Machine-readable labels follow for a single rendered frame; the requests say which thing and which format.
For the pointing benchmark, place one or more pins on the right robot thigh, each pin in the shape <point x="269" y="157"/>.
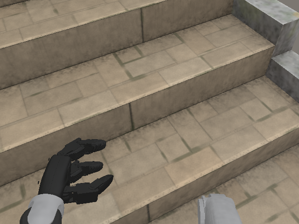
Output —
<point x="217" y="209"/>

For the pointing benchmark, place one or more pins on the left robot forearm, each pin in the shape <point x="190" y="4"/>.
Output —
<point x="44" y="209"/>

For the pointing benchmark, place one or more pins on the robot left hand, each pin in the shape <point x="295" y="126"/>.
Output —
<point x="61" y="172"/>

